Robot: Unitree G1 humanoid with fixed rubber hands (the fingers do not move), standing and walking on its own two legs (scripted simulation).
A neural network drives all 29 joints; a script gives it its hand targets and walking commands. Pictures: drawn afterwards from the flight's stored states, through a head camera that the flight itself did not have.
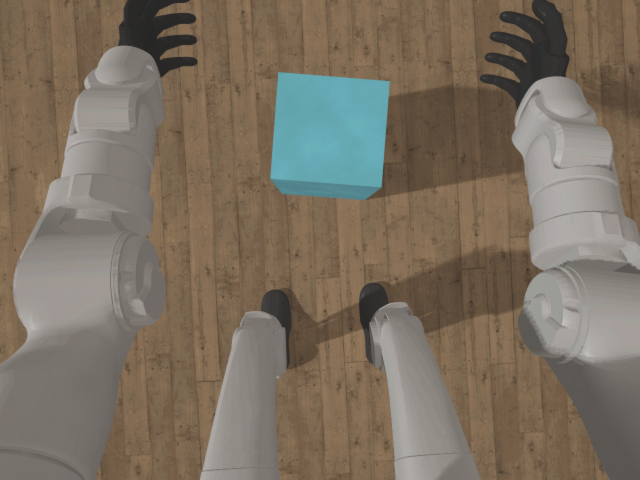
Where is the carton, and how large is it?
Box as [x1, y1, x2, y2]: [270, 72, 389, 199]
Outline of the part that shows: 278,72 270,176 272,181 282,193 365,199 381,186 389,81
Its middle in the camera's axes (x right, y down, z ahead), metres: +0.02 -0.21 +0.85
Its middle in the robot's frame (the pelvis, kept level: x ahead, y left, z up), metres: +0.56 -0.03 -0.54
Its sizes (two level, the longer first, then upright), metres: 0.210 0.200 0.250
